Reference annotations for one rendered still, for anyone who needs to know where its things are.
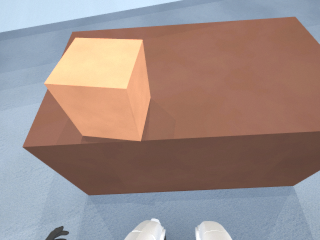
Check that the left robot hand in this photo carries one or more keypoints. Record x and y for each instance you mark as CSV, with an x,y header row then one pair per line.
x,y
56,233

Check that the carton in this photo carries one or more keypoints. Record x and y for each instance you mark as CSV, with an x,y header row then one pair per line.
x,y
102,85

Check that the left robot thigh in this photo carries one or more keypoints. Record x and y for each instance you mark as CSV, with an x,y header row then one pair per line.
x,y
147,230

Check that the pedestal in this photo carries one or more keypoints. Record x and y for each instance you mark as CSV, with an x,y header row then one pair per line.
x,y
233,105

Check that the left robot shin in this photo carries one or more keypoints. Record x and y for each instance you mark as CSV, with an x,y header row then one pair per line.
x,y
156,220

